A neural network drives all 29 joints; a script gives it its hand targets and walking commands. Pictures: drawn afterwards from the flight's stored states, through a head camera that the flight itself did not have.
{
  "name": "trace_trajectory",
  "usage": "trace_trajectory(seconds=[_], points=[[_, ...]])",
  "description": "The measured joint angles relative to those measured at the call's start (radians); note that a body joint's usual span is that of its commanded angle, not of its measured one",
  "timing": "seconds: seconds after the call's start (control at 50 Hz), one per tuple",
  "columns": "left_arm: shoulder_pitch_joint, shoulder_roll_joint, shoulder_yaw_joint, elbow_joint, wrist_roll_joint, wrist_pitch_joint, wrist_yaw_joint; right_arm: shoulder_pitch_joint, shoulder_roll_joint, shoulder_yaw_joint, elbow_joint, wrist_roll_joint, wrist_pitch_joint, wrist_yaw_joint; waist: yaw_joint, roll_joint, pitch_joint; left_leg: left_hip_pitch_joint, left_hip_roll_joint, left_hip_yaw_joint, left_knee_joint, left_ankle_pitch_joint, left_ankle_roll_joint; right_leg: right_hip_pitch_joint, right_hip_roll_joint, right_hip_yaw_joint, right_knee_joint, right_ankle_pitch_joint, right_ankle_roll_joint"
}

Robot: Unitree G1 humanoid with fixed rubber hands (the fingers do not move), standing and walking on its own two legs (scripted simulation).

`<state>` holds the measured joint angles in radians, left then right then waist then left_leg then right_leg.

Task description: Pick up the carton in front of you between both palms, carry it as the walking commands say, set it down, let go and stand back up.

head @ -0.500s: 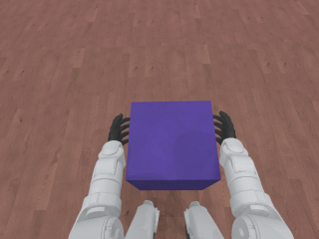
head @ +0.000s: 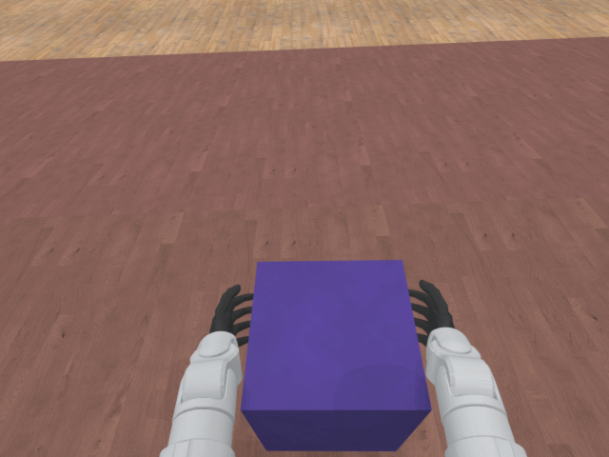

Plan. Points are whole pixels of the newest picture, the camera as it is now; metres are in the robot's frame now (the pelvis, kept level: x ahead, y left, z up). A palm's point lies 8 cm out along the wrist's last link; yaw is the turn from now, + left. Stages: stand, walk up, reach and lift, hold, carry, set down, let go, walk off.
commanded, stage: reach and lift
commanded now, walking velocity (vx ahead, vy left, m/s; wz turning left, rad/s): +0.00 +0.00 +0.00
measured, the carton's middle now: (330, 361) +0.28 +0.00 -0.07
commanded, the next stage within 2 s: hold in 1.10 s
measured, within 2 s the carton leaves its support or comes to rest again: neither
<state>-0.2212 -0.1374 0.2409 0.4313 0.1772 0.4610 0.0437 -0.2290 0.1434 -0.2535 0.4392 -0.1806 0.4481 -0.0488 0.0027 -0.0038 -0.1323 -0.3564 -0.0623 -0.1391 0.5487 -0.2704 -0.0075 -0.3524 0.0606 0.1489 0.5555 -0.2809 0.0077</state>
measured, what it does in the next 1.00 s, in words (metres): stands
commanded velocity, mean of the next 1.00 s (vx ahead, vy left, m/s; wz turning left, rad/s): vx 0.00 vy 0.00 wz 0.00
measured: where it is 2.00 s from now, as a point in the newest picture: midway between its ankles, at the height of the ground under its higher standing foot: outside the picture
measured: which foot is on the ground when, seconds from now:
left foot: down 0.00-1.00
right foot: down 0.00-1.00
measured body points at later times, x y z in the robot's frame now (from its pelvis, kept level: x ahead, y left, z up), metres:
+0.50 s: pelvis -0.02 +0.00 +0.01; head -0.04 +0.00 +0.46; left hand +0.29 +0.15 +0.03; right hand +0.29 -0.15 +0.03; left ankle +0.00 +0.13 -0.73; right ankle +0.00 -0.13 -0.73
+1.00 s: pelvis +0.00 +0.00 +0.01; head -0.04 +0.00 +0.46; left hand +0.30 +0.15 +0.04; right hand +0.30 -0.15 +0.04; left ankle +0.01 +0.12 -0.73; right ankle +0.00 -0.13 -0.73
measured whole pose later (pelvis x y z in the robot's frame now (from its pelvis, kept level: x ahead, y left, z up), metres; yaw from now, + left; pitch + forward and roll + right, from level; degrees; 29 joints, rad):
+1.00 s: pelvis +0.00 +0.00 +0.01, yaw +0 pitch -5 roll +0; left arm -0.24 -0.15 0.22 0.29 0.26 0.68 0.00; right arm -0.25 0.15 -0.23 0.30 -0.27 0.67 0.00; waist 0.00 0.00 -0.01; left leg -0.09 -0.05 -0.13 0.38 -0.21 0.00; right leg -0.08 0.05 0.14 0.38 -0.21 0.00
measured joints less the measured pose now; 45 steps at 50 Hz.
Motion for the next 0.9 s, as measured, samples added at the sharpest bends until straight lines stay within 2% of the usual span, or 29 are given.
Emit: trace_trajectory(seconds=[0.08, 0.2, 0.52, 0.9], points=[[0.004, -0.005, -0.009, -0.040, 0.027, 0.072, -0.010, 0.003, 0.000, 0.007, -0.040, -0.025, 0.073, 0.014, -0.001, 0.001, 0.024, 0.108, 0.005, -0.001, -0.068, 0.026, 0.001, 0.107, -0.005, 0.002, -0.068, 0.027, -0.002], [-0.049, -0.016, 0.031, -0.020, 0.088, 0.138, -0.038, -0.050, 0.012, -0.032, -0.020, -0.085, 0.140, 0.038, -0.001, 0.001, 0.071, 0.175, 0.008, -0.002, -0.088, 0.041, 0.001, 0.175, -0.006, -0.001, -0.089, 0.042, -0.003], [-0.100, -0.027, 0.063, -0.049, 0.109, 0.154, -0.052, -0.103, 0.022, -0.062, -0.045, -0.106, 0.154, 0.053, -0.002, 0.001, 0.130, 0.179, 0.009, 0.003, -0.087, 0.053, 0.000, 0.180, -0.008, -0.007, -0.089, 0.054, 0.000], [-0.029, -0.012, -0.013, -0.130, 0.089, 0.210, -0.045, -0.029, 0.007, 0.013, -0.128, -0.088, 0.210, 0.048, -0.002, 0.000, 0.119, 0.257, 0.015, 0.005, -0.161, 0.062, 0.004, 0.258, -0.015, -0.008, -0.164, 0.064, -0.003]])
